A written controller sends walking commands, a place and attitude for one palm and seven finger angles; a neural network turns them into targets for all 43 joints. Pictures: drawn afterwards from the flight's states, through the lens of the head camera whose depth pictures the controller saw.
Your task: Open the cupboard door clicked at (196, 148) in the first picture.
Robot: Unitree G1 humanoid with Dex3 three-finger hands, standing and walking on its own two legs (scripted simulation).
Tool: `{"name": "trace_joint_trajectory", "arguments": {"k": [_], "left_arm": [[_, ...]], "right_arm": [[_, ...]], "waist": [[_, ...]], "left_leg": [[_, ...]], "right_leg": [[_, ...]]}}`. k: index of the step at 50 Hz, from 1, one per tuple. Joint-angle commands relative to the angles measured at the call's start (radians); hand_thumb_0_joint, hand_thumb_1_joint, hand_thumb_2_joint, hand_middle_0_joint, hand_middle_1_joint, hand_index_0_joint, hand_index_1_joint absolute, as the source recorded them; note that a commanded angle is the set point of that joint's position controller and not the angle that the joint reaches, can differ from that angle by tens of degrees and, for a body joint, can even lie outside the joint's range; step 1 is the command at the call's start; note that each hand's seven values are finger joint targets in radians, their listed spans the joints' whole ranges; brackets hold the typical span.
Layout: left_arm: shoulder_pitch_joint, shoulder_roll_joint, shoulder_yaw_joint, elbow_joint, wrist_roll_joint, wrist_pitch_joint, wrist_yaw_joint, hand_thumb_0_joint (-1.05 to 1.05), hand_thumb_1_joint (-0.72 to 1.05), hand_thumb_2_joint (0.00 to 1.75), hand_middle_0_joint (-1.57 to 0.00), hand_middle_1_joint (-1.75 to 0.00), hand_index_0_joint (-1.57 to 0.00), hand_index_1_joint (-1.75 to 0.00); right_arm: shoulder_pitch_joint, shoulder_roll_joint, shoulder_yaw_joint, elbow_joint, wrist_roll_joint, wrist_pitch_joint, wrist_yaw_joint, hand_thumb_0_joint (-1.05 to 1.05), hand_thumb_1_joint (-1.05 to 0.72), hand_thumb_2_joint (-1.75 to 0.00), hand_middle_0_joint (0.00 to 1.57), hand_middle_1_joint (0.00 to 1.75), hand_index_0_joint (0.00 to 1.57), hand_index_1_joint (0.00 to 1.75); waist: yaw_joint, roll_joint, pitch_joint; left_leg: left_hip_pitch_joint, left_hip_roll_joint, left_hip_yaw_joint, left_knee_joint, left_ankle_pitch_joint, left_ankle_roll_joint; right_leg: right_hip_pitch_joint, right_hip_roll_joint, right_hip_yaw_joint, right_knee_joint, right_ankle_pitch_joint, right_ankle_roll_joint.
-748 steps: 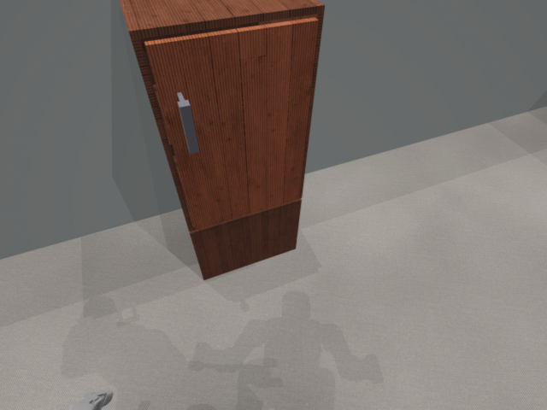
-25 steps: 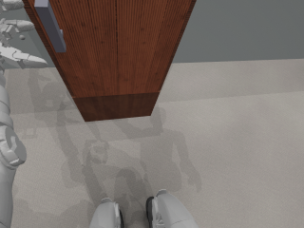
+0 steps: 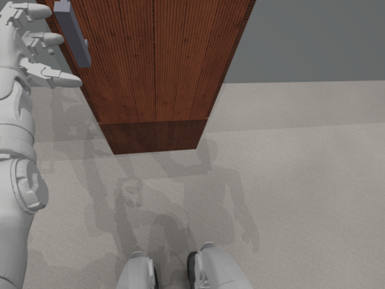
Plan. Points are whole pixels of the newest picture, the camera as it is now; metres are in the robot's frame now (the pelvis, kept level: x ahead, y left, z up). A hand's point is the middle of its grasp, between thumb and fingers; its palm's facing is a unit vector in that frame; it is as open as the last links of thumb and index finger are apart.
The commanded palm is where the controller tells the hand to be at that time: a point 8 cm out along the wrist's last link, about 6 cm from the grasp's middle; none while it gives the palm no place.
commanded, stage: slide the fingers in behind the handle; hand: left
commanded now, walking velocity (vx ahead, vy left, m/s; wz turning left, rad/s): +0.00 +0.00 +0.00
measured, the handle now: (75, 30) +0.60 +0.16 +0.09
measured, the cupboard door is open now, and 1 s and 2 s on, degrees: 0 0 0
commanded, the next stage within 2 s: move the hooked fingers beside the handle in 1.00 s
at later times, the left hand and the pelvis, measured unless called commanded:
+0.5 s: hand (57, 55) +0.54 +0.19 +0.08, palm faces +0.06 -1.00 -0.01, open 14.7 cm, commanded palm +0.53 +0.19 +0.08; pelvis +0.00 +0.00 +0.00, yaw +1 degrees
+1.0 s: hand (63, 57) +0.54 +0.18 +0.08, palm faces +0.08 -1.00 -0.02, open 15.2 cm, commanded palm +0.53 +0.18 +0.08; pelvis +0.00 +0.00 +0.00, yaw +3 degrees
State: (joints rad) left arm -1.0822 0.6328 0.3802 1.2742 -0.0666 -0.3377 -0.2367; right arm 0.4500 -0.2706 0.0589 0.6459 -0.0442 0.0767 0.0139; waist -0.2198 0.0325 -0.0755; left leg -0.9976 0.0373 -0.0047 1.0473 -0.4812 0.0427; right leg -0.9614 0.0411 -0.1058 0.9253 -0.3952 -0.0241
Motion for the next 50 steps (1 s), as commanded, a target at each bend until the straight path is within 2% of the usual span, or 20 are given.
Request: {"name": "trace_joint_trajectory", "arguments": {"k": [1,5,8,11,15,18,20,21,24,26,28,31,33,37,40,42,45,46,48,50], "left_arm": [[-0.529,0.11,-0.046,-0.229,0.0,-0.07,-0.027,0.0,-0.5,0.3,-0.3,-1.2,-0.3,-1.2],[-0.538,0.059,-0.082,-0.254,0.0,-0.084,-0.017,0.0,-0.5,0.3,-0.3,-1.2,-0.3,-1.2],[-0.551,0.061,-0.079,-0.27,0.0,-0.093,-0.008,0.0,-0.5,0.3,-0.3,-1.2,-0.3,-1.2],[-0.525,0.025,-0.104,-0.24,0.004,-0.088,-0.005,0.0,-0.5,0.3,-0.3,-1.2,-0.3,-1.2],[-0.554,0.015,-0.112,-0.236,0.001,-0.09,0.001,0.0,-0.5,0.3,-0.3,-1.2,-0.3,-1.2],[-0.556,0.006,-0.116,-0.257,0.001,-0.099,0.003,0.0,-0.5,0.3,-0.3,-1.2,-0.3,-1.2],[-0.529,-0.04,-0.144,-0.229,-0.002,-0.093,0.001,0.0,-0.5,0.3,-0.3,-1.2,-0.3,-1.2],[-0.543,-0.022,-0.132,-0.239,-0.003,-0.094,0.004,0.0,-0.5,0.3,-0.3,-1.2,-0.3,-1.2],[-0.555,-0.086,-0.178,-0.268,-0.003,-0.103,0.008,0.0,-0.5,0.3,-0.3,-1.2,-0.3,-1.2],[-0.566,-0.12,-0.2,-0.243,-0.003,-0.097,0.015,0.0,-0.5,0.3,-0.3,-1.2,-0.3,-1.2],[-0.598,-0.103,-0.192,-0.271,-0.001,-0.105,0.027,0.0,-0.5,0.3,-0.3,-1.2,-0.3,-1.2],[-0.62,-0.194,-0.253,-0.262,0.006,-0.103,0.044,0.0,-0.5,0.3,-0.3,-1.2,-0.3,-1.2],[-0.627,-0.15,-0.227,-0.264,0.014,-0.107,0.058,0.0,-0.5,0.3,-0.3,-1.2,-0.3,-1.2],[-0.619,-0.18,-0.24,-0.291,0.012,-0.119,0.064,0.0,-0.5,0.3,-0.3,-1.2,-0.3,-1.2],[-0.612,-0.186,-0.247,-0.26,0.013,-0.114,0.065,0.0,-0.5,0.3,-0.3,-1.2,-0.3,-1.2],[-0.643,-0.207,-0.259,-0.243,0.011,-0.113,0.069,0.0,-0.5,0.3,-0.3,-1.2,-0.3,-1.2],[-0.64,-0.153,-0.226,-0.244,0.018,-0.118,0.078,0.0,-0.5,0.3,-0.3,-1.2,-0.3,-1.2],[-0.634,-0.185,-0.245,-0.243,0.016,-0.119,0.076,0.0,-0.5,0.3,-0.3,-1.2,-0.3,-1.2],[-0.641,-0.159,-0.228,-0.233,0.017,-0.123,0.076,0.0,-0.5,0.3,-0.3,-1.2,-0.3,-1.2],[-0.628,-0.187,-0.247,-0.207,0.015,-0.117,0.076,0.0,-0.5,0.3,-0.3,-1.2,-0.3,-1.2]], "right_arm": [[0.224,-0.199,-0.07,-0.006,0.0,-0.017,-0.006,0.0,-0.9,-0.9,0.2,0.3,0.2,0.3],[0.22,-0.196,-0.073,-0.002,-0.003,-0.022,-0.001,0.0,-0.9,-0.9,0.2,0.3,0.2,0.3],[0.221,-0.196,-0.077,0.002,-0.005,-0.025,0.001,0.0,-0.9,-0.9,0.2,0.3,0.2,0.3],[0.217,-0.194,-0.077,0.004,-0.003,-0.026,0.004,0.0,-0.9,-0.9,0.2,0.3,0.2,0.3],[0.214,-0.193,-0.075,0.008,-0.004,-0.031,0.005,0.0,-0.9,-0.9,0.2,0.3,0.2,0.3],[0.213,-0.191,-0.079,0.009,-0.006,-0.035,0.007,0.0,-0.9,-0.9,0.2,0.3,0.2,0.3],[0.208,-0.187,-0.079,0.01,-0.005,-0.037,0.011,0.0,-0.9,-0.9,0.2,0.3,0.2,0.3],[0.209,-0.191,-0.079,0.011,-0.006,-0.035,0.01,0.0,-0.9,-0.9,0.2,0.3,0.2,0.3],[0.207,-0.185,-0.084,0.012,-0.007,-0.039,0.015,0.0,-0.9,-0.9,0.2,0.3,0.2,0.3],[0.205,-0.184,-0.086,0.022,-0.01,-0.039,0.017,0.0,-0.9,-0.9,0.2,0.3,0.2,0.3],[0.211,-0.189,-0.088,0.025,-0.012,-0.041,0.016,0.0,-0.9,-0.9,0.2,0.3,0.2,0.3],[0.204,-0.182,-0.091,0.033,-0.016,-0.046,0.021,0.0,-0.9,-0.9,0.2,0.3,0.2,0.3],[0.21,-0.188,-0.092,0.036,-0.017,-0.045,0.021,0.0,-0.9,-0.9,0.2,0.3,0.2,0.3],[0.215,-0.183,-0.095,0.039,-0.023,-0.048,0.027,0.0,-0.9,-0.9,0.2,0.3,0.2,0.3],[0.204,-0.183,-0.093,0.04,-0.017,-0.044,0.028,0.0,-0.9,-0.9,0.2,0.3,0.2,0.3],[0.202,-0.182,-0.091,0.043,-0.018,-0.049,0.026,0.0,-0.9,-0.9,0.2,0.3,0.2,0.3],[0.199,-0.189,-0.089,0.04,-0.018,-0.054,0.023,0.0,-0.9,-0.9,0.2,0.3,0.2,0.3],[0.198,-0.184,-0.088,0.035,-0.018,-0.056,0.024,0.0,-0.9,-0.9,0.2,0.3,0.2,0.3],[0.199,-0.188,-0.087,0.041,-0.019,-0.059,0.024,0.0,-0.9,-0.9,0.2,0.3,0.2,0.3],[0.198,-0.186,-0.086,0.04,-0.017,-0.059,0.025,0.0,-0.9,-0.9,0.2,0.3,0.2,0.3]], "waist": [[-0.069,0.213,-0.509],[-0.07,0.24,-0.522],[-0.067,0.253,-0.545],[-0.075,0.204,-0.515],[-0.082,0.197,-0.495],[-0.072,0.242,-0.538],[-0.079,0.215,-0.512],[-0.079,0.199,-0.506],[-0.077,0.243,-0.546],[-0.095,0.217,-0.505],[-0.095,0.228,-0.531],[-0.107,0.233,-0.504],[-0.1,0.237,-0.524],[-0.093,0.265,-0.573],[-0.101,0.208,-0.527],[-0.113,0.213,-0.486],[-0.099,0.221,-0.507],[-0.102,0.223,-0.519],[-0.101,0.225,-0.51],[-0.109,0.195,-0.481]], "left_leg": [[0.502,0.004,-0.098,-0.098,0.48,-0.02],[0.541,0.005,-0.107,-0.096,0.51,-0.027],[0.556,0.004,-0.107,-0.092,0.53,-0.029],[0.523,0.001,-0.103,-0.094,0.503,-0.023],[0.499,-0.003,-0.1,-0.096,0.472,-0.019],[0.541,-0.003,-0.103,-0.089,0.517,-0.027],[0.528,-0.003,-0.103,-0.089,0.502,-0.025],[0.523,-0.001,-0.108,-0.092,0.498,-0.025],[0.581,0.001,-0.119,-0.088,0.548,-0.035],[0.57,0.004,-0.124,-0.088,0.524,-0.036],[0.59,0.007,-0.133,-0.087,0.544,-0.04],[0.599,0.007,-0.144,-0.091,0.517,-0.044],[0.611,0.009,-0.155,-0.091,0.539,-0.051],[0.658,0.007,-0.152,-0.081,0.623,-0.058],[0.61,0.005,-0.151,-0.089,0.557,-0.051],[0.592,0.001,-0.152,-0.098,0.502,-0.045],[0.582,-0.001,-0.154,-0.104,0.468,-0.048],[0.586,-0.003,-0.15,-0.101,0.473,-0.045],[0.585,-0.001,-0.154,-0.096,0.478,-0.048],[0.555,-0.004,-0.15,-0.1,0.442,-0.041]], "right_leg": [[0.107,0.028,0.054,-0.09,0.275,0.0],[0.086,0.028,0.049,-0.086,0.278,-0.003],[0.096,0.028,0.051,-0.083,0.293,-0.004],[0.102,0.027,0.052,-0.086,0.292,-0.003],[0.11,0.026,0.054,-0.087,0.286,-0.003],[0.1,0.023,0.052,-0.078,0.301,-0.006],[0.09,0.025,0.049,-0.081,0.292,-0.005],[0.092,0.025,0.046,-0.078,0.288,-0.006],[0.064,0.025,0.042,-0.071,0.29,-0.007],[0.041,0.026,0.036,-0.076,0.27,-0.005],[0.031,0.023,0.035,-0.07,0.269,-0.005],[-0.007,0.022,0.028,-0.069,0.238,-0.006],[-0.011,0.021,0.026,-0.062,0.236,-0.007],[0.003,0.022,0.025,-0.059,0.272,-0.011],[0.012,0.024,0.024,-0.067,0.257,-0.008],[-0.008,0.022,0.023,-0.07,0.23,-0.01],[0.004,0.018,0.025,-0.066,0.215,-0.012],[0.006,0.02,0.027,-0.066,0.22,-0.011],[-0.007,0.019,0.027,-0.062,0.218,-0.012],[0.001,0.02,0.027,-0.068,0.211,-0.01]]}}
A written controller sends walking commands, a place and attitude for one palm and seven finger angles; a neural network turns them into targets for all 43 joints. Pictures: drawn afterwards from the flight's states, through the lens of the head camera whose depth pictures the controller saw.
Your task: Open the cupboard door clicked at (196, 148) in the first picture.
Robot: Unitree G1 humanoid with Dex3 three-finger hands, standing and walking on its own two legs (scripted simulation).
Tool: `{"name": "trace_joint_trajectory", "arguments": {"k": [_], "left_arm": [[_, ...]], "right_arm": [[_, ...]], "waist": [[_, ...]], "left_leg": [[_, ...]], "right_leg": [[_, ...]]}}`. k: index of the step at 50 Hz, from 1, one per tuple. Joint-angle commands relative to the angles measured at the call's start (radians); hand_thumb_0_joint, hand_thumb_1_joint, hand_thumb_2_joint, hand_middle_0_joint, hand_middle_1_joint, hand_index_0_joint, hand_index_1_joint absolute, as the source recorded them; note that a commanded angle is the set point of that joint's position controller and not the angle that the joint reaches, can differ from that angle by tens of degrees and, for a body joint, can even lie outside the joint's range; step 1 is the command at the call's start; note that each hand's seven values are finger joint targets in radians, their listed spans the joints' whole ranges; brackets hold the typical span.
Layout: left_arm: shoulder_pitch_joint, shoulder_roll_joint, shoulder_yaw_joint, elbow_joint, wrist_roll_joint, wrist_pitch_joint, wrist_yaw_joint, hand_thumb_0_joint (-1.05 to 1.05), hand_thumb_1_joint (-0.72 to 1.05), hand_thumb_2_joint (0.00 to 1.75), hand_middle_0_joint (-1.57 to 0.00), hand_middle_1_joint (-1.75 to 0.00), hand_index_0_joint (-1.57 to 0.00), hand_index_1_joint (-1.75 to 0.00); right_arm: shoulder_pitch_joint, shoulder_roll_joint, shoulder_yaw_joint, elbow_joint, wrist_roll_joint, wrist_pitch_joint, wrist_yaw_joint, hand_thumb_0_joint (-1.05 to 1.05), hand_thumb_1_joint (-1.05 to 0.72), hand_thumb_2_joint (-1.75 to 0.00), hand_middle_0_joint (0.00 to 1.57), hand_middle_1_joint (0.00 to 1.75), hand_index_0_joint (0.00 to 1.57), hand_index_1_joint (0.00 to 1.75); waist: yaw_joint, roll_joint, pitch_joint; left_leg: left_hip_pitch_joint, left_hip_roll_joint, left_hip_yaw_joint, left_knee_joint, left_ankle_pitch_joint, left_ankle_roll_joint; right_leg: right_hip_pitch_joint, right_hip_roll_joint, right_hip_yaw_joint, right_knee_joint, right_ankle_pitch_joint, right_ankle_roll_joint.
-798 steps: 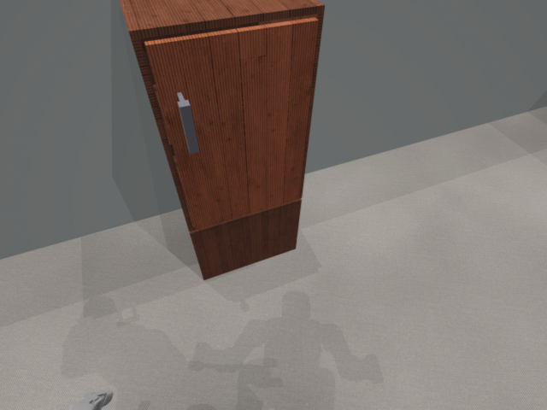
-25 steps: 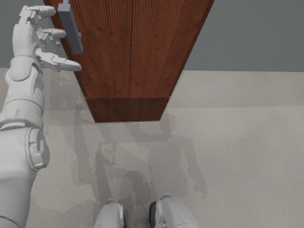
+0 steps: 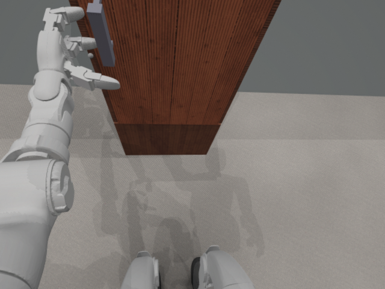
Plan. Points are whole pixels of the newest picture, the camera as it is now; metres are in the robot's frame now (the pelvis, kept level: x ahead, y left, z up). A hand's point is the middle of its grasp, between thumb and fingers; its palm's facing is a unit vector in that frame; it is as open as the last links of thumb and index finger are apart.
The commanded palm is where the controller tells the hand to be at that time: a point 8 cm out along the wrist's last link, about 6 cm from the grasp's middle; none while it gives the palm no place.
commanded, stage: move the hooked fingers beside the handle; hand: left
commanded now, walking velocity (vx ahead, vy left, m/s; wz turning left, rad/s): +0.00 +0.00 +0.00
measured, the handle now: (103, 30) +0.61 +0.13 +0.09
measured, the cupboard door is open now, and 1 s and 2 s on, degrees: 0 0 0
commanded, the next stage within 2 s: none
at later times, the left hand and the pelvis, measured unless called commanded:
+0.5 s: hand (88, 54) +0.55 +0.16 +0.08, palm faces +0.02 -1.00 -0.02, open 15.0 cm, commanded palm +0.54 +0.17 +0.09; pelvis +0.00 +0.00 +0.00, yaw -1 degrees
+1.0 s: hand (82, 52) +0.56 +0.17 +0.08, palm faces -0.02 -1.00 -0.02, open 14.5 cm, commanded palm +0.54 +0.20 +0.09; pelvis +0.01 +0.00 +0.00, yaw -2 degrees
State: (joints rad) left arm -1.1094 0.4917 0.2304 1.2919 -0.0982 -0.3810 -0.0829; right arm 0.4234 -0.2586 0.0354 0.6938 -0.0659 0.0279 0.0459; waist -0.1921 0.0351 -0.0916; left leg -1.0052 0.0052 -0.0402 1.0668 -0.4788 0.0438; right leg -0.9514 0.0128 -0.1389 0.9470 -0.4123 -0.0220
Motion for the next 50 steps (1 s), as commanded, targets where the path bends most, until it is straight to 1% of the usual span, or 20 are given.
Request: {"name": "trace_joint_trajectory", "arguments": {"k": [1,4,6,8,12,18,22,23,24,25,28,29,30,33,37,41,42,45,49,50], "left_arm": [[-0.618,-0.038,-0.092,-0.232,0.046,-0.074,-0.079,0.0,-0.5,0.3,-0.3,-1.2,-0.3,-1.2],[-0.619,0.011,-0.058,-0.226,0.05,-0.073,-0.08,0.0,-0.5,0.3,-0.3,-1.2,-0.3,-1.2],[-0.621,-0.004,-0.075,-0.231,0.052,-0.073,-0.085,0.0,-0.5,0.3,-0.3,-1.2,-0.3,-1.2],[-0.638,0.016,-0.063,-0.277,0.049,-0.083,-0.088,0.0,-0.5,0.3,-0.3,-1.2,-0.3,-1.2],[-0.613,0.041,-0.043,-0.247,0.043,-0.074,-0.097,0.0,-0.5,0.3,-0.3,-1.2,-0.3,-1.2],[-0.597,0.057,-0.031,-0.28,0.037,-0.078,-0.105,0.0,-0.5,0.3,-0.3,-1.2,-0.3,-1.2],[-0.568,0.082,-0.004,-0.231,0.03,-0.071,-0.108,0.0,-0.5,0.3,-0.3,-1.2,-0.3,-1.2],[-0.564,0.114,0.017,-0.24,0.035,-0.073,-0.108,0.0,-0.5,0.3,-0.3,-1.2,-0.3,-1.2],[-0.56,0.082,-0.014,-0.227,0.038,-0.07,-0.112,0.0,-0.5,0.3,-0.3,-1.2,-0.3,-1.2],[-0.571,0.11,0.011,-0.247,0.038,-0.074,-0.11,0.0,-0.5,0.3,-0.3,-1.2,-0.3,-1.2],[-0.556,0.106,0.004,-0.276,0.036,-0.084,-0.12,0.0,-0.5,0.3,-0.3,-1.2,-0.3,-1.2],[-0.524,0.114,0.016,-0.261,0.038,-0.082,-0.123,0.0,-0.5,0.3,-0.3,-1.2,-0.3,-1.2],[-0.527,0.1,0.002,-0.251,0.035,-0.076,-0.126,0.0,-0.5,0.3,-0.3,-1.2,-0.3,-1.2],[-0.518,0.164,0.052,-0.261,0.031,-0.076,-0.131,0.0,-0.5,0.3,-0.3,-1.2,-0.3,-1.2],[-0.49,0.163,0.054,-0.26,0.025,-0.07,-0.148,0.0,-0.5,0.3,-0.3,-1.2,-0.3,-1.2],[-0.464,0.216,0.092,-0.249,0.024,-0.056,-0.16,0.0,-0.5,0.3,-0.3,-1.2,-0.3,-1.2],[-0.462,0.248,0.117,-0.252,0.023,-0.06,-0.162,0.0,-0.5,0.3,-0.3,-1.2,-0.3,-1.2],[-0.422,0.245,0.116,-0.243,0.022,-0.054,-0.174,0.0,-0.5,0.3,-0.3,-1.2,-0.3,-1.2],[-0.395,0.297,0.156,-0.24,0.017,-0.05,-0.186,0.0,-0.5,0.3,-0.3,-1.2,-0.3,-1.2],[-0.394,0.339,0.186,-0.253,0.019,-0.05,-0.187,0.0,-0.5,0.3,-0.3,-1.2,-0.3,-1.2]], "right_arm": [[0.222,-0.201,-0.063,-0.009,0.003,-0.012,-0.009,0.0,-0.9,-0.9,0.2,0.3,0.2,0.3],[0.231,-0.204,-0.062,-0.008,0.003,-0.013,-0.011,0.0,-0.9,-0.9,0.2,0.3,0.2,0.3],[0.227,-0.202,-0.061,-0.01,0.005,-0.014,-0.012,0.0,-0.9,-0.9,0.2,0.3,0.2,0.3],[0.231,-0.204,-0.062,-0.013,0.003,-0.016,-0.012,0.0,-0.9,-0.9,0.2,0.3,0.2,0.3],[0.233,-0.207,-0.06,-0.011,0.006,-0.012,-0.017,0.0,-0.9,-0.9,0.2,0.3,0.2,0.3],[0.233,-0.207,-0.061,-0.017,0.009,-0.008,-0.017,0.0,-0.9,-0.9,0.2,0.3,0.2,0.3],[0.234,-0.209,-0.056,-0.016,0.011,-0.007,-0.021,0.0,-0.9,-0.9,0.2,0.3,0.2,0.3],[0.23,-0.212,-0.056,-0.02,0.014,-0.006,-0.022,0.0,-0.9,-0.9,0.2,0.3,0.2,0.3],[0.228,-0.206,-0.053,-0.023,0.016,-0.006,-0.021,0.0,-0.9,-0.9,0.2,0.3,0.2,0.3],[0.23,-0.209,-0.055,-0.022,0.013,-0.007,-0.023,0.0,-0.9,-0.9,0.2,0.3,0.2,0.3],[0.231,-0.206,-0.057,-0.026,0.013,-0.005,-0.023,0.0,-0.9,-0.9,0.2,0.3,0.2,0.3],[0.232,-0.207,-0.057,-0.026,0.014,-0.003,-0.022,0.0,-0.9,-0.9,0.2,0.3,0.2,0.3],[0.228,-0.206,-0.056,-0.028,0.016,-0.001,-0.022,0.0,-0.9,-0.9,0.2,0.3,0.2,0.3],[0.23,-0.211,-0.057,-0.033,0.019,0.002,-0.026,0.0,-0.9,-0.9,0.2,0.3,0.2,0.3],[0.229,-0.206,-0.054,-0.041,0.022,0.007,-0.031,0.0,-0.9,-0.9,0.2,0.3,0.2,0.3],[0.227,-0.209,-0.052,-0.047,0.026,0.015,-0.035,0.0,-0.9,-0.9,0.2,0.3,0.2,0.3],[0.229,-0.21,-0.051,-0.051,0.026,0.016,-0.038,0.0,-0.9,-0.9,0.2,0.3,0.2,0.3],[0.221,-0.206,-0.048,-0.059,0.03,0.02,-0.037,0.0,-0.9,-0.9,0.2,0.3,0.2,0.3],[0.218,-0.209,-0.046,-0.068,0.032,0.025,-0.041,0.0,-0.9,-0.9,0.2,0.3,0.2,0.3],[0.222,-0.213,-0.047,-0.073,0.033,0.028,-0.043,0.0,-0.9,-0.9,0.2,0.3,0.2,0.3]], "waist": [[-0.141,0.197,-0.462],[-0.135,0.197,-0.497],[-0.135,0.212,-0.494],[-0.124,0.244,-0.542],[-0.13,0.216,-0.503],[-0.115,0.244,-0.528],[-0.121,0.171,-0.466],[-0.11,0.191,-0.485],[-0.115,0.187,-0.471],[-0.112,0.186,-0.488],[-0.103,0.237,-0.535],[-0.091,0.223,-0.529],[-0.104,0.213,-0.503],[-0.092,0.2,-0.533],[-0.085,0.197,-0.519],[-0.082,0.164,-0.508],[-0.075,0.179,-0.51],[-0.063,0.189,-0.507],[-0.058,0.172,-0.504],[-0.051,0.149,-0.51]], "left_leg": [[0.553,0.027,-0.112,-0.119,0.426,-0.04],[0.546,0.023,-0.103,-0.11,0.433,-0.035],[0.549,0.023,-0.105,-0.114,0.422,-0.037],[0.59,0.026,-0.113,-0.113,0.466,-0.044],[0.569,0.028,-0.107,-0.114,0.463,-0.039],[0.601,0.032,-0.107,-0.116,0.518,-0.047],[0.526,0.025,-0.093,-0.124,0.451,-0.031],[0.524,0.024,-0.088,-0.123,0.437,-0.03],[0.515,0.022,-0.086,-0.127,0.43,-0.029],[0.52,0.024,-0.088,-0.123,0.437,-0.028],[0.581,0.028,-0.093,-0.118,0.512,-0.04],[0.578,0.03,-0.093,-0.117,0.519,-0.041],[0.564,0.03,-0.089,-0.118,0.505,-0.038],[0.545,0.025,-0.079,-0.115,0.497,-0.03],[0.535,0.024,-0.071,-0.116,0.525,-0.028],[0.482,0.021,-0.055,-0.113,0.5,-0.018],[0.487,0.022,-0.055,-0.113,0.512,-0.019],[0.481,0.022,-0.049,-0.115,0.513,-0.021],[0.456,0.023,-0.041,-0.114,0.51,-0.017],[0.437,0.023,-0.04,-0.116,0.506,-0.016]], "right_leg": [[-0.009,0.047,0.063,-0.09,0.224,-0.012],[0.008,0.046,0.067,-0.087,0.236,-0.012],[0.002,0.045,0.067,-0.087,0.227,-0.013],[0.007,0.046,0.064,-0.08,0.238,-0.013],[0.012,0.049,0.065,-0.088,0.244,-0.014],[0.017,0.05,0.066,-0.092,0.263,-0.011],[0.052,0.053,0.068,-0.101,0.254,-0.01],[0.055,0.051,0.074,-0.102,0.248,-0.009],[0.057,0.051,0.074,-0.102,0.247,-0.01],[0.059,0.05,0.074,-0.099,0.251,-0.01],[0.051,0.05,0.072,-0.092,0.276,-0.01],[0.054,0.052,0.071,-0.092,0.277,-0.011],[0.049,0.053,0.071,-0.096,0.275,-0.009],[0.091,0.054,0.08,-0.098,0.295,-0.007],[0.109,0.054,0.08,-0.095,0.324,-0.009],[0.15,0.054,0.092,-0.101,0.347,-0.003],[0.154,0.054,0.092,-0.097,0.353,-0.006],[0.161,0.055,0.093,-0.097,0.355,-0.004],[0.189,0.057,0.098,-0.096,0.374,-0.002],[0.216,0.056,0.1,-0.095,0.382,-0.001]]}}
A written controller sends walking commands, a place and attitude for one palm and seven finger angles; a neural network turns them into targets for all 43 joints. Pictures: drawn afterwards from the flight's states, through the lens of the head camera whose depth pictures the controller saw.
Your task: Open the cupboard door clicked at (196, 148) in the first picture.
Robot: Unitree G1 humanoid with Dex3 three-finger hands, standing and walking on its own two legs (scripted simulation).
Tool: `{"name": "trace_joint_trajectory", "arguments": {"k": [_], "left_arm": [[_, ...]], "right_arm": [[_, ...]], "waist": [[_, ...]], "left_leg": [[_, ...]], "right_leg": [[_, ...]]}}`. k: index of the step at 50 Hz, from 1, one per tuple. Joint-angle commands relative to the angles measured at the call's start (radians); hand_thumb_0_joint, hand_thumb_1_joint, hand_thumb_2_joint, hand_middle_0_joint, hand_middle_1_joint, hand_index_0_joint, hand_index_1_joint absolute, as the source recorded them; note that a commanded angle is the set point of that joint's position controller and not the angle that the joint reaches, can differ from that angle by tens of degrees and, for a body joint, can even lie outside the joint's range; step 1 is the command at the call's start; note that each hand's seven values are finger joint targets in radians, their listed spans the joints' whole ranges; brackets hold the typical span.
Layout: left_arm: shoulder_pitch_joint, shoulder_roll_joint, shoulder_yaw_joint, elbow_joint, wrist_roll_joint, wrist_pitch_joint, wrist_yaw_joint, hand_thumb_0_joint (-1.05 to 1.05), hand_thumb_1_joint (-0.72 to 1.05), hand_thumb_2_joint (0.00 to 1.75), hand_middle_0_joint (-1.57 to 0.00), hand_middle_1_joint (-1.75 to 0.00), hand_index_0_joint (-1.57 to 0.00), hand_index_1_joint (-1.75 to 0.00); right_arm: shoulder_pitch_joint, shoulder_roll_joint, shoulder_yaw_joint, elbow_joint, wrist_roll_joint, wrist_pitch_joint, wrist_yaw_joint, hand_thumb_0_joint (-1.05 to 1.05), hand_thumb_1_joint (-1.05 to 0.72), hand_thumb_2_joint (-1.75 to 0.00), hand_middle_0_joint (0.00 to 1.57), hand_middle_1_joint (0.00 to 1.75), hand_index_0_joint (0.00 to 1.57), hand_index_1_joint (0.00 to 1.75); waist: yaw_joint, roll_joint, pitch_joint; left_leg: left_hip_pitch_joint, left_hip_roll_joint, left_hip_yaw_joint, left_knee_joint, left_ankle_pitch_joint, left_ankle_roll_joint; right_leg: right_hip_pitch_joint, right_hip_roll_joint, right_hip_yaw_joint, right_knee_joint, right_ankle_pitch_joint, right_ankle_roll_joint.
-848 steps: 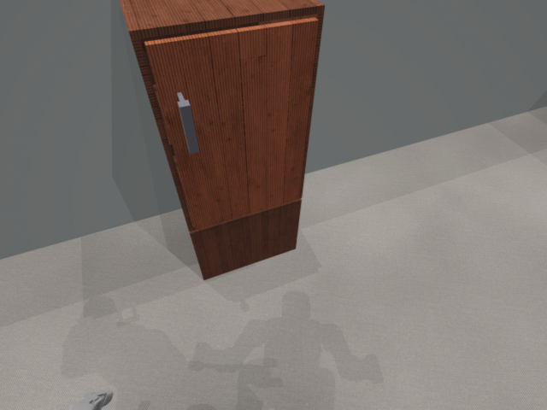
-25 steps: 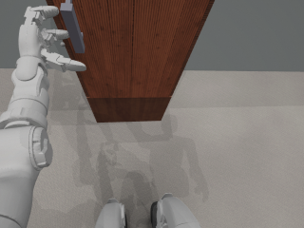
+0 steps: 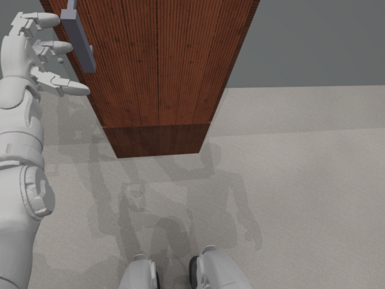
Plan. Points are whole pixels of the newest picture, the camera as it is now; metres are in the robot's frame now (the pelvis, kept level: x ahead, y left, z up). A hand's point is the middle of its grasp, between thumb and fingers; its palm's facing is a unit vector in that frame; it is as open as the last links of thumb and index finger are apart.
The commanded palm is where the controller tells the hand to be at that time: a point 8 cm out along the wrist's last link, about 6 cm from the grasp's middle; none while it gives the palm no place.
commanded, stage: move the hooked fingers beside the handle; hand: left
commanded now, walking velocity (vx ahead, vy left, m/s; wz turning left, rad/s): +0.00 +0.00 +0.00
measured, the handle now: (81, 36) +0.59 +0.16 +0.09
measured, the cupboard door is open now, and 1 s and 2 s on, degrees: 0 0 0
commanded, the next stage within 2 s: slide the fingers in behind the handle in 1.52 s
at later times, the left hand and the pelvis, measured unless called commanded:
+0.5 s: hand (45, 63) +0.53 +0.22 +0.09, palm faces +0.01 -1.00 -0.02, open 14.0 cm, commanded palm +0.51 +0.26 +0.08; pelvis +0.00 +0.00 +0.00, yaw -1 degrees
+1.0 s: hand (38, 58) +0.54 +0.23 +0.09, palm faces +0.00 -1.00 -0.01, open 14.0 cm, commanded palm +0.52 +0.26 +0.08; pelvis -0.01 +0.01 +0.00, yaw -2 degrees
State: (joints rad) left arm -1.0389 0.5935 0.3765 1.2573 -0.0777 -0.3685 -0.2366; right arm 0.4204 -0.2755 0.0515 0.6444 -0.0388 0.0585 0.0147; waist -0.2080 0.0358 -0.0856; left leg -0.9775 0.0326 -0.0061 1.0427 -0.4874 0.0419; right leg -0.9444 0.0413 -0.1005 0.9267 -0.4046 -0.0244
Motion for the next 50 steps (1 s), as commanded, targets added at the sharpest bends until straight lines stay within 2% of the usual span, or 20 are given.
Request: {"name": "trace_joint_trajectory", "arguments": {"k": [1,3,6,8,12,15,17,18,19,23,24,26,29,33,37,39,43,44,49,50], "left_arm": [[-0.455,0.235,0.036,-0.232,-0.003,-0.063,-0.038,0.0,-0.5,0.3,-0.3,-1.2,-0.3,-1.2],[-0.459,0.24,0.04,-0.242,-0.002,-0.067,-0.04,0.0,-0.5,0.3,-0.3,-1.2,-0.3,-1.2],[-0.459,0.248,0.046,-0.23,-0.005,-0.058,-0.039,0.0,-0.5,0.3,-0.3,-1.2,-0.3,-1.2],[-0.44,0.311,0.1,-0.245,-0.006,-0.062,-0.034,0.0,-0.5,0.3,-0.3,-1.2,-0.3,-1.2],[-0.402,0.296,0.089,-0.248,0.001,-0.061,-0.034,0.0,-0.5,0.3,-0.3,-1.2,-0.3,-1.2],[-0.337,0.338,0.12,-0.245,0.002,-0.058,-0.04,0.0,-0.5,0.3,-0.3,-1.2,-0.3,-1.2],[-0.346,0.311,0.106,-0.25,-0.009,-0.059,-0.051,0.0,-0.5,0.3,-0.3,-1.2,-0.3,-1.2],[-0.342,0.338,0.121,-0.258,-0.009,-0.059,-0.057,0.0,-0.5,0.3,-0.3,-1.2,-0.3,-1.2],[-0.345,0.301,0.095,-0.254,-0.016,-0.056,-0.066,0.0,-0.5,0.3,-0.3,-1.2,-0.3,-1.2],[-0.355,0.328,0.103,-0.226,-0.02,-0.054,-0.087,0.0,-0.5,0.3,-0.3,-1.2,-0.3,-1.2],[-0.375,0.301,0.077,-0.208,-0.021,-0.05,-0.091,0.0,-0.5,0.3,-0.3,-1.2,-0.3,-1.2],[-0.403,0.325,0.078,-0.182,-0.017,-0.047,-0.094,0.0,-0.5,0.3,-0.3,-1.2,-0.3,-1.2],[-0.477,0.338,0.067,-0.193,-0.01,-0.061,-0.098,0.0,-0.5,0.3,-0.3,-1.2,-0.3,-1.2],[-0.473,0.36,0.086,-0.22,-0.013,-0.075,-0.106,0.0,-0.5,0.3,-0.3,-1.2,-0.3,-1.2],[-0.458,0.399,0.103,-0.146,-0.006,-0.032,-0.109,0.0,-0.5,0.3,-0.3,-1.2,-0.3,-1.2],[-0.484,0.365,0.067,-0.164,0.003,-0.022,-0.108,0.0,-0.5,0.3,-0.3,-1.2,-0.3,-1.2],[-0.465,0.437,0.13,-0.227,-0.006,-0.046,-0.106,0.0,-0.5,0.3,-0.3,-1.2,-0.3,-1.2],[-0.478,0.419,0.12,-0.249,-0.01,-0.051,-0.106,0.0,-0.5,0.3,-0.3,-1.2,-0.3,-1.2],[-0.41,0.401,0.114,-0.208,-0.011,-0.026,-0.119,0.0,-0.5,0.3,-0.3,-1.2,-0.3,-1.2],[-0.396,0.391,0.104,-0.205,-0.008,-0.018,-0.121,0.0,-0.5,0.3,-0.3,-1.2,-0.3,-1.2]], "right_arm": [[0.221,-0.194,-0.063,-0.031,0.008,-0.001,-0.012,0.0,-0.9,-0.9,0.2,0.3,0.2,0.3],[0.217,-0.192,-0.063,-0.032,0.008,0.001,-0.014,0.0,-0.9,-0.9,0.2,0.3,0.2,0.3],[0.219,-0.195,-0.062,-0.034,0.01,0.004,-0.015,0.0,-0.9,-0.9,0.2,0.3,0.2,0.3],[0.221,-0.198,-0.063,-0.044,0.009,0.006,-0.019,0.0,-0.9,-0.9,0.2,0.3,0.2,0.3],[0.219,-0.193,-0.061,-0.059,0.01,0.009,-0.019,0.0,-0.9,-0.9,0.2,0.3,0.2,0.3],[0.214,-0.198,-0.062,-0.069,0.014,0.014,-0.019,0.0,-0.9,-0.9,0.2,0.3,0.2,0.3],[0.216,-0.196,-0.062,-0.071,0.014,0.017,-0.019,0.0,-0.9,-0.9,0.2,0.3,0.2,0.3],[0.215,-0.2,-0.064,-0.069,0.016,0.018,-0.02,0.0,-0.9,-0.9,0.2,0.3,0.2,0.3],[0.211,-0.198,-0.065,-0.07,0.018,0.019,-0.02,0.0,-0.9,-0.9,0.2,0.3,0.2,0.3],[0.209,-0.204,-0.063,-0.06,0.021,0.019,-0.029,0.0,-0.9,-0.9,0.2,0.3,0.2,0.3],[0.204,-0.201,-0.06,-0.056,0.022,0.017,-0.029,0.0,-0.9,-0.9,0.2,0.3,0.2,0.3],[0.204,-0.207,-0.057,-0.05,0.023,0.013,-0.036,0.0,-0.9,-0.9,0.2,0.3,0.2,0.3],[0.203,-0.213,-0.055,-0.037,0.018,0.002,-0.043,0.0,-0.9,-0.9,0.2,0.3,0.2,0.3],[0.21,-0.216,-0.055,-0.033,0.011,-0.005,-0.042,0.0,-0.9,-0.9,0.2,0.3,0.2,0.3],[0.211,-0.223,-0.045,-0.043,0.015,0.001,-0.047,0.0,-0.9,-0.9,0.2,0.3,0.2,0.3],[0.212,-0.22,-0.046,-0.043,0.013,-0.001,-0.046,0.0,-0.9,-0.9,0.2,0.3,0.2,0.3],[0.219,-0.225,-0.049,-0.052,0.01,0.003,-0.045,0.0,-0.9,-0.9,0.2,0.3,0.2,0.3],[0.219,-0.223,-0.049,-0.051,0.009,0.002,-0.042,0.0,-0.9,-0.9,0.2,0.3,0.2,0.3],[0.226,-0.221,-0.05,-0.049,0.014,0.015,-0.039,0.0,-0.9,-0.9,0.2,0.3,0.2,0.3],[0.223,-0.22,-0.05,-0.053,0.016,0.017,-0.037,0.0,-0.9,-0.9,0.2,0.3,0.2,0.3]], "waist": [[-0.031,0.168,-0.53],[-0.024,0.199,-0.536],[-0.033,0.167,-0.505],[-0.014,0.175,-0.553],[-0.007,0.163,-0.534],[0.011,0.164,-0.542],[0.001,0.139,-0.524],[0.008,0.144,-0.533],[-0.003,0.152,-0.528],[-0.006,0.136,-0.477],[-0.022,0.146,-0.451],[-0.032,0.126,-0.415],[-0.046,0.169,-0.439],[-0.029,0.238,-0.544],[-0.036,0.169,-0.474],[-0.042,0.212,-0.491],[-0.021,0.216,-0.568],[-0.025,0.229,-0.586],[-0.021,0.202,-0.531],[-0.014,0.231,-0.511]], "left_leg": [[0.42,-0.006,-0.071,-0.097,0.522,-0.015],[0.445,-0.002,-0.075,-0.093,0.546,-0.02],[0.431,0.001,-0.077,-0.099,0.521,-0.018],[0.426,-0.002,-0.069,-0.095,0.544,-0.017],[0.419,-0.001,-0.066,-0.1,0.562,-0.016],[0.412,0.0,-0.057,-0.105,0.568,-0.019],[0.404,-0.001,-0.057,-0.108,0.563,-0.013],[0.414,0.002,-0.059,-0.112,0.563,-0.017],[0.415,-0.001,-0.054,-0.111,0.552,-0.015],[0.391,0.001,-0.058,-0.118,0.491,-0.013],[0.376,-0.001,-0.054,-0.117,0.457,-0.012],[0.346,0.001,-0.06,-0.119,0.397,-0.008],[0.384,0.004,-0.082,-0.11,0.396,-0.016],[0.475,0.008,-0.097,-0.095,0.485,-0.032],[0.378,0.004,-0.091,-0.098,0.426,-0.016],[0.407,0.007,-0.092,-0.096,0.436,-0.021],[0.446,0.012,-0.095,-0.088,0.514,-0.029],[0.463,0.012,-0.095,-0.085,0.537,-0.031],[0.444,0.014,-0.089,-0.097,0.541,-0.028],[0.45,0.015,-0.09,-0.105,0.535,-0.033]], "right_leg": [[0.218,0.028,0.063,-0.075,0.383,0.002],[0.192,0.027,0.059,-0.071,0.378,0.0],[0.187,0.03,0.056,-0.076,0.356,0.004],[0.23,0.029,0.063,-0.069,0.392,0.003],[0.239,0.029,0.062,-0.066,0.407,0.002],[0.265,0.028,0.065,-0.07,0.423,0.005],[0.271,0.032,0.066,-0.075,0.43,0.004],[0.273,0.031,0.064,-0.075,0.425,0.006],[0.264,0.032,0.067,-0.081,0.421,0.008],[0.236,0.03,0.067,-0.089,0.363,0.008],[0.214,0.029,0.07,-0.095,0.337,0.01],[0.194,0.028,0.072,-0.1,0.284,0.01],[0.135,0.024,0.065,-0.088,0.244,0.005],[0.11,0.024,0.055,-0.07,0.264,0.001],[0.138,0.025,0.056,-0.073,0.253,0.004],[0.109,0.023,0.052,-0.074,0.246,0.005],[0.147,0.027,0.054,-0.064,0.302,0.004],[0.15,0.028,0.054,-0.062,0.318,0.004],[0.161,0.033,0.049,-0.073,0.329,0.006],[0.142,0.034,0.044,-0.077,0.309,0.004]]}}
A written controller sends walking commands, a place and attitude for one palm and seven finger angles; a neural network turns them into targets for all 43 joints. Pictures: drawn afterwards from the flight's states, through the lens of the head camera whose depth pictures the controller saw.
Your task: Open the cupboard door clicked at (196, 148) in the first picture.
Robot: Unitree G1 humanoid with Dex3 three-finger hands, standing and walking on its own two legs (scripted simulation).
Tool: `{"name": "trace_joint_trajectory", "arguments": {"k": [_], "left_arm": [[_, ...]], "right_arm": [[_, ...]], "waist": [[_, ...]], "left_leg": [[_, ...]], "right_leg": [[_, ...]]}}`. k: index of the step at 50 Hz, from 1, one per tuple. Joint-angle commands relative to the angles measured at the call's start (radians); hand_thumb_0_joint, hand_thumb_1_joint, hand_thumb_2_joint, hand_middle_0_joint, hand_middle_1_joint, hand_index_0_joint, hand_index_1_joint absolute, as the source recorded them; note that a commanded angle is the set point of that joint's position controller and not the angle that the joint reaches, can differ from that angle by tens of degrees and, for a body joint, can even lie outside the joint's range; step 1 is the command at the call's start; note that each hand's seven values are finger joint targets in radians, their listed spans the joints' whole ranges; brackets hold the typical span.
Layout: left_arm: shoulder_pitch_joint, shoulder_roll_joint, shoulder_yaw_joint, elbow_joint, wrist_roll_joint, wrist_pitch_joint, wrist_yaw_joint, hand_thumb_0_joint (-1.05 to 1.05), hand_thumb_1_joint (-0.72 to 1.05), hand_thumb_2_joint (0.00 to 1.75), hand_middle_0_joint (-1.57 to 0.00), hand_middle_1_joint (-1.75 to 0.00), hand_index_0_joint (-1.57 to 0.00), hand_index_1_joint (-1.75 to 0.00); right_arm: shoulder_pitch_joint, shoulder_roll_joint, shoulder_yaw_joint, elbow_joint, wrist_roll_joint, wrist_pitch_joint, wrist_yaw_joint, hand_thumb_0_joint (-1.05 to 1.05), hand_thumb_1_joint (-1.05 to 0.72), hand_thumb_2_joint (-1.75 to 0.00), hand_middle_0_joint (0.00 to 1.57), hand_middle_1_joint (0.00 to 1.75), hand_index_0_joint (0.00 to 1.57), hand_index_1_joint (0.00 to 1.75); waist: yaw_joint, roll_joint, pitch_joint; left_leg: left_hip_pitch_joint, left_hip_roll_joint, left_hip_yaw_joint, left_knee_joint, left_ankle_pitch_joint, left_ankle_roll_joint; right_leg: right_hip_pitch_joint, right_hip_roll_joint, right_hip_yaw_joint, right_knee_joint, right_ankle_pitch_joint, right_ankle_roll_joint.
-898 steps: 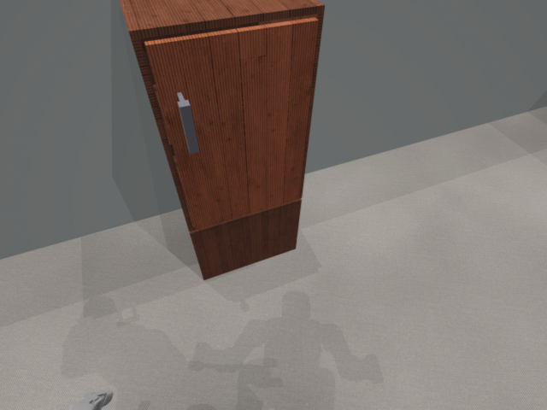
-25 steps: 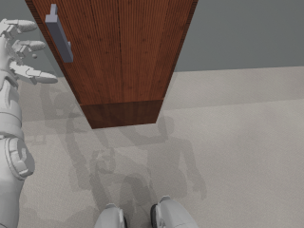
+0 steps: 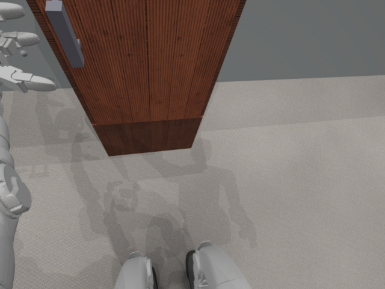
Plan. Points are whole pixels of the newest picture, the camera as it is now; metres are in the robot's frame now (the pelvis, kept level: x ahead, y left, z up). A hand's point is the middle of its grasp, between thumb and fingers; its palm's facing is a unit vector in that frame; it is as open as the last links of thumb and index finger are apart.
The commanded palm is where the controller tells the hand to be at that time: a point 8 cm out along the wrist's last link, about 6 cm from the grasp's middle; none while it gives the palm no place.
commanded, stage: move the hooked fingers beside the handle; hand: left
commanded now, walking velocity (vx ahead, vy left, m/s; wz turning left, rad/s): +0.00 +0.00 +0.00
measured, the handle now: (68, 29) +0.60 +0.17 +0.09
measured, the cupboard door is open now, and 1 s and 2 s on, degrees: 0 0 0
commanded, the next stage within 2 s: slide the fingers in behind the handle in 0.52 s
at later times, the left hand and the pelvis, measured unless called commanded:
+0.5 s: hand (30, 55) +0.54 +0.23 +0.09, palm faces +0.04 -1.00 -0.03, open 14.0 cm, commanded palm +0.52 +0.27 +0.09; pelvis +0.00 +0.00 +0.00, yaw +0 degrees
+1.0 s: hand (43, 54) +0.55 +0.21 +0.08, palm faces +0.03 -1.00 -0.03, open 13.9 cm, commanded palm +0.53 +0.25 +0.08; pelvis +0.01 -0.01 +0.00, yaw +0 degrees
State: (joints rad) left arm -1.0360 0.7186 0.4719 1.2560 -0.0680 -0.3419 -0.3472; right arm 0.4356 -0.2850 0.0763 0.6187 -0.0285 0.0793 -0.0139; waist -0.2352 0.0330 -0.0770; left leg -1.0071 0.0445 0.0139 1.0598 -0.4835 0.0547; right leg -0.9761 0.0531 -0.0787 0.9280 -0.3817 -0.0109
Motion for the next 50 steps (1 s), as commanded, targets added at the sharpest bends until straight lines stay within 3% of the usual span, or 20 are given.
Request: {"name": "trace_joint_trajectory", "arguments": {"k": [1,2,6,7,8,10,11,17,20,22,24,27,30,33,36,39,42,44,48,50], "left_arm": [[-0.404,0.231,-0.018,-0.21,-0.02,-0.039,-0.012,0.0,-0.5,0.3,-0.3,-1.2,-0.3,-1.2],[-0.397,0.235,-0.006,-0.217,-0.021,-0.041,-0.01,0.0,-0.5,0.3,-0.3,-1.2,-0.3,-1.2],[-0.435,0.204,-0.022,-0.214,-0.034,-0.04,-0.002,0.0,-0.5,0.3,-0.3,-1.2,-0.3,-1.2],[-0.43,0.229,0.007,-0.218,-0.035,-0.05,0.004,0.0,-0.5,0.3,-0.3,-1.2,-0.3,-1.2],[-0.453,0.243,0.008,-0.237,-0.032,-0.059,0.008,0.0,-0.5,0.3,-0.3,-1.2,-0.3,-1.2],[-0.436,0.192,-0.023,-0.24,-0.027,-0.069,0.014,0.0,-0.5,0.3,-0.3,-1.2,-0.3,-1.2],[-0.428,0.192,-0.015,-0.24,-0.028,-0.071,0.019,0.0,-0.5,0.3,-0.3,-1.2,-0.3,-1.2],[-0.406,0.246,0.012,-0.179,-0.007,-0.049,0.033,0.0,-0.5,0.3,-0.3,-1.2,-0.3,-1.2],[-0.422,0.262,0.016,-0.248,-0.007,-0.067,0.033,0.0,-0.5,0.3,-0.3,-1.2,-0.3,-1.2],[-0.405,0.27,0.037,-0.275,-0.016,-0.088,0.03,0.0,-0.5,0.3,-0.3,-1.2,-0.3,-1.2],[-0.416,0.25,0.02,-0.26,-0.022,-0.088,0.023,0.0,-0.5,0.3,-0.3,-1.2,-0.3,-1.2],[-0.431,0.202,-0.025,-0.203,-0.022,-0.062,0.01,0.0,-0.5,0.3,-0.3,-1.2,-0.3,-1.2],[-0.446,0.231,-0.02,-0.152,-0.014,-0.035,0.01,0.0,-0.5,0.3,-0.3,-1.2,-0.3,-1.2],[-0.477,0.225,-0.028,-0.201,-0.014,-0.05,0.013,0.0,-0.5,0.3,-0.3,-1.2,-0.3,-1.2],[-0.467,0.217,-0.015,-0.227,-0.021,-0.072,0.018,0.0,-0.5,0.3,-0.3,-1.2,-0.3,-1.2],[-0.435,0.194,-0.024,-0.167,-0.024,-0.055,0.022,0.0,-0.5,0.3,-0.3,-1.2,-0.3,-1.2],[-0.464,0.252,0.01,-0.2,-0.011,-0.04,0.034,0.0,-0.5,0.3,-0.3,-1.2,-0.3,-1.2],[-0.43,0.285,0.037,-0.236,-0.002,-0.047,0.044,0.0,-0.5,0.3,-0.3,-1.2,-0.3,-1.2],[-0.422,0.195,-0.021,-0.237,-0.012,-0.055,0.051,0.0,-0.5,0.3,-0.3,-1.2,-0.3,-1.2],[-0.438,0.194,-0.023,-0.211,-0.016,-0.046,0.047,0.0,-0.5,0.3,-0.3,-1.2,-0.3,-1.2]], "right_arm": [[0.209,-0.209,-0.076,-0.026,0.005,-0.003,-0.006,0.0,-0.9,-0.9,0.2,0.3,0.2,0.3],[0.213,-0.208,-0.077,-0.027,0.003,-0.003,-0.007,0.0,-0.9,-0.9,0.2,0.3,0.2,0.3],[0.217,-0.207,-0.079,-0.019,0.001,-0.006,-0.006,0.0,-0.9,-0.9,0.2,0.3,0.2,0.3],[0.222,-0.209,-0.081,-0.018,0.0,-0.008,-0.007,0.0,-0.9,-0.9,0.2,0.3,0.2,0.3],[0.22,-0.208,-0.081,-0.016,-0.001,-0.008,-0.007,0.0,-0.9,-0.9,0.2,0.3,0.2,0.3],[0.218,-0.201,-0.082,-0.015,-0.002,-0.01,-0.002,0.0,-0.9,-0.9,0.2,0.3,0.2,0.3],[0.219,-0.2,-0.083,-0.013,-0.005,-0.01,0.0,0.0,-0.9,-0.9,0.2,0.3,0.2,0.3],[0.213,-0.203,-0.076,-0.027,0.0,-0.004,-0.004,0.0,-0.9,-0.9,0.2,0.3,0.2,0.3],[0.206,-0.201,-0.078,-0.038,0.0,-0.006,-0.004,0.0,-0.9,-0.9,0.2,0.3,0.2,0.3],[0.208,-0.201,-0.083,-0.039,-0.001,-0.006,-0.003,0.0,-0.9,-0.9,0.2,0.3,0.2,0.3],[0.201,-0.199,-0.082,-0.03,0.003,-0.005,-0.004,0.0,-0.9,-0.9,0.2,0.3,0.2,0.3],[0.201,-0.201,-0.079,-0.024,0.006,-0.005,-0.008,0.0,-0.9,-0.9,0.2,0.3,0.2,0.3],[0.205,-0.206,-0.076,-0.015,0.006,-0.009,-0.015,0.0,-0.9,-0.9,0.2,0.3,0.2,0.3],[0.206,-0.2,-0.074,-0.019,0.001,-0.018,-0.015,0.0,-0.9,-0.9,0.2,0.3,0.2,0.3],[0.211,-0.199,-0.078,-0.015,-0.004,-0.023,-0.009,0.0,-0.9,-0.9,0.2,0.3,0.2,0.3],[0.211,-0.199,-0.077,-0.011,0.0,-0.019,-0.005,0.0,-0.9,-0.9,0.2,0.3,0.2,0.3],[0.215,-0.201,-0.076,-0.024,0.0,-0.018,-0.006,0.0,-0.9,-0.9,0.2,0.3,0.2,0.3],[0.215,-0.197,-0.076,-0.032,-0.002,-0.017,-0.003,0.0,-0.9,-0.9,0.2,0.3,0.2,0.3],[0.205,-0.19,-0.079,-0.032,0.002,-0.016,0.004,0.0,-0.9,-0.9,0.2,0.3,0.2,0.3],[0.206,-0.195,-0.08,-0.023,0.003,-0.017,0.002,0.0,-0.9,-0.9,0.2,0.3,0.2,0.3]], "waist": [[0.004,0.223,-0.514],[0.012,0.241,-0.517],[-0.011,0.189,-0.489],[-0.006,0.176,-0.498],[-0.003,0.205,-0.519],[0.001,0.235,-0.517],[0.002,0.217,-0.517],[0.007,0.177,-0.464],[0.017,0.211,-0.543],[0.022,0.186,-0.58],[0.013,0.207,-0.556],[-0.011,0.171,-0.483],[-0.02,0.156,-0.446],[-0.014,0.21,-0.518],[-0.006,0.207,-0.557],[-0.015,0.167,-0.514],[-0.004,0.186,-0.537],[0.024,0.216,-0.59],[-0.001,0.187,-0.534],[-0.012,0.168,-0.499]], "left_leg": [[0.489,0.004,-0.112,-0.125,0.528,-0.044],[0.516,0.007,-0.119,-0.123,0.565,-0.048],[0.485,0.005,-0.116,-0.128,0.508,-0.042],[0.485,0.005,-0.117,-0.123,0.517,-0.038],[0.499,0.005,-0.12,-0.123,0.538,-0.046],[0.534,0.006,-0.124,-0.121,0.574,-0.056],[0.529,0.007,-0.122,-0.12,0.574,-0.055],[0.434,-0.003,-0.103,-0.126,0.496,-0.037],[0.473,-0.004,-0.1,-0.117,0.544,-0.042],[0.487,-0.001,-0.101,-0.108,0.577,-0.041],[0.492,0.0,-0.1,-0.11,0.566,-0.044],[0.444,-0.004,-0.098,-0.12,0.487,-0.032],[0.394,-0.005,-0.095,-0.12,0.417,-0.025],[0.434,-0.007,-0.098,-0.111,0.466,-0.03],[0.462,-0.004,-0.1,-0.098,0.514,-0.036],[0.414,-0.006,-0.094,-0.097,0.479,-0.029],[0.38,-0.011,-0.08,-0.1,0.462,-0.021],[0.41,-0.011,-0.081,-0.099,0.512,-0.028],[0.408,-0.008,-0.078,-0.103,0.498,-0.026],[0.384,-0.008,-0.078,-0.109,0.447,-0.022]], "right_leg": [[0.164,0.022,0.02,-0.082,0.28,-0.008],[0.147,0.023,0.016,-0.079,0.28,-0.014],[0.15,0.024,0.019,-0.09,0.262,-0.007],[0.152,0.024,0.02,-0.086,0.271,-0.011],[0.158,0.022,0.022,-0.081,0.282,-0.01],[0.132,0.023,0.018,-0.079,0.28,-0.012],[0.144,0.023,0.017,-0.081,0.286,-0.011],[0.184,0.018,0.028,-0.08,0.28,-0.01],[0.215,0.017,0.035,-0.072,0.326,-0.009],[0.237,0.02,0.036,-0.065,0.357,-0.011],[0.216,0.02,0.036,-0.072,0.345,-0.006],[0.199,0.019,0.036,-0.085,0.3,-0.006],[0.184,0.015,0.041,-0.094,0.255,-0.002],[0.188,0.013,0.042,-0.078,0.285,-0.006],[0.198,0.016,0.04,-0.07,0.316,-0.007],[0.197,0.017,0.04,-0.073,0.307,-0.004],[0.25,0.015,0.054,-0.071,0.33,-0.006],[0.277,0.014,0.052,-0.062,0.368,-0.008],[0.25,0.018,0.049,-0.074,0.361,-0.003],[0.237,0.018,0.05,-0.084,0.319,-0.002]]}}
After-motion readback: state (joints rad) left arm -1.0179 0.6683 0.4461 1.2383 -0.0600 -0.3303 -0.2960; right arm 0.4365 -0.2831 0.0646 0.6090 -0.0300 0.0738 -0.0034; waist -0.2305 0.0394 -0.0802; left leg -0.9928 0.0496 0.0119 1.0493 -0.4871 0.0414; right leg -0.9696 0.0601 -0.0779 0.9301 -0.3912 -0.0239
